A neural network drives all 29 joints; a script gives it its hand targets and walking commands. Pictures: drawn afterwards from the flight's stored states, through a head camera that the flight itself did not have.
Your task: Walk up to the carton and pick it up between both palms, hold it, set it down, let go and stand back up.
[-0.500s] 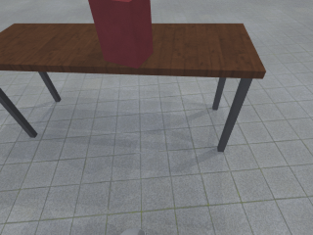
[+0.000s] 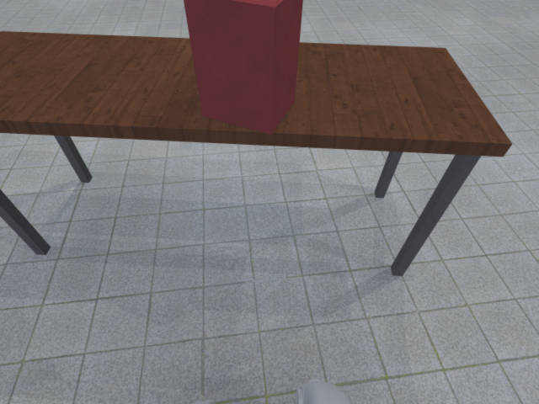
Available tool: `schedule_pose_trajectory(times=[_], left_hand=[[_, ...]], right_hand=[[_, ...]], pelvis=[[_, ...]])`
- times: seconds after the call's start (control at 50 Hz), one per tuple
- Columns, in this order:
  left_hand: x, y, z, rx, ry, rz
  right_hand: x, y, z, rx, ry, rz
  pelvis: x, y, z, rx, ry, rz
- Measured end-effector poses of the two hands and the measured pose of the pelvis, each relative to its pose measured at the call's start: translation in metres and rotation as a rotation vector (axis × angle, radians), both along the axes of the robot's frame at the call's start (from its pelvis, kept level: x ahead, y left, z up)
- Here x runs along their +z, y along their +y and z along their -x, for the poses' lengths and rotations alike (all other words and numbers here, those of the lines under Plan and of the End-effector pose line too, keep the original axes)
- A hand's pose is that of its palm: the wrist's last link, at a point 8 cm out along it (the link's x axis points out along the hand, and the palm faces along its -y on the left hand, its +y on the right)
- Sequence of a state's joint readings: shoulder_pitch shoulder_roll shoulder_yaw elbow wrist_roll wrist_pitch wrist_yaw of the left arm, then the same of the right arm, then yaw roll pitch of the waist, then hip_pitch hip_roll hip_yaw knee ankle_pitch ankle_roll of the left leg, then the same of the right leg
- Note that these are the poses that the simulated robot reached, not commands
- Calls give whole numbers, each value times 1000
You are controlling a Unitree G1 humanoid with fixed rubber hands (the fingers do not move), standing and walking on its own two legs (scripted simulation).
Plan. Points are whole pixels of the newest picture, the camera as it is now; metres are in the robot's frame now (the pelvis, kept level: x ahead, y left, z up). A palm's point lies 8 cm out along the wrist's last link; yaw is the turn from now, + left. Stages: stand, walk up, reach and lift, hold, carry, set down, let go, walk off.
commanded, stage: walk up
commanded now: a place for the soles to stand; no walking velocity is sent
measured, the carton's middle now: (248, 56) +0.83 +0.04 +0.13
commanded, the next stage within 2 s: none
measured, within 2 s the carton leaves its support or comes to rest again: neither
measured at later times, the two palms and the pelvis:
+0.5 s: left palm out of the picture +0.14 +0.49 -0.10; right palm (387, 357) +0.23 -0.20 -0.11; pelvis +0.11 +0.13 -0.02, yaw -1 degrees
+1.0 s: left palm (5, 331) +0.28 +0.45 -0.11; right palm (384, 372) +0.20 -0.19 -0.09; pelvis +0.15 +0.15 +0.00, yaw -6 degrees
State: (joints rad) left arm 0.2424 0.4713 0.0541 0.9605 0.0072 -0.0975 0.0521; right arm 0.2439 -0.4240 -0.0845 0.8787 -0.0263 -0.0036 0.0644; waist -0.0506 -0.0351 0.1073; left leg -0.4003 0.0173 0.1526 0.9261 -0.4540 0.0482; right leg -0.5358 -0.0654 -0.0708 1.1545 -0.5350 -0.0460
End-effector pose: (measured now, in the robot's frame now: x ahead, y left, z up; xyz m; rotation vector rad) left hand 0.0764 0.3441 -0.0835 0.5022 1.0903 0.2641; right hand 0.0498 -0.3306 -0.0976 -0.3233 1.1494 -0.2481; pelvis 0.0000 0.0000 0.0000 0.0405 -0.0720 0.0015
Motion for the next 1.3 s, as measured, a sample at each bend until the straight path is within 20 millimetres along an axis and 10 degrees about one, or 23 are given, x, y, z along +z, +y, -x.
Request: schedule_pose_trajectory(times=[0.16,0.46,0.66,0.92,1.3], left_hand=[[13,15,-40,-11,-44,-34],[-2,140,-45,81,74,-82],[-31,148,-138,-14,50,39],[-30,119,-193,-41,71,130],[-20,90,-211,-79,34,153]], right_hand=[[-21,22,-10,-26,124,-26],[-11,115,-178,66,-140,11],[-8,158,-147,-18,-33,42],[2,157,-146,-86,29,65],[10,136,-154,-92,-19,72]], pelvis=[[-2,19,-40,-10,22,53],[-19,122,-101,-20,-15,22],[-15,153,-129,-70,6,13],[2,154,-148,-106,43,39],[8,137,-147,-136,23,25]])
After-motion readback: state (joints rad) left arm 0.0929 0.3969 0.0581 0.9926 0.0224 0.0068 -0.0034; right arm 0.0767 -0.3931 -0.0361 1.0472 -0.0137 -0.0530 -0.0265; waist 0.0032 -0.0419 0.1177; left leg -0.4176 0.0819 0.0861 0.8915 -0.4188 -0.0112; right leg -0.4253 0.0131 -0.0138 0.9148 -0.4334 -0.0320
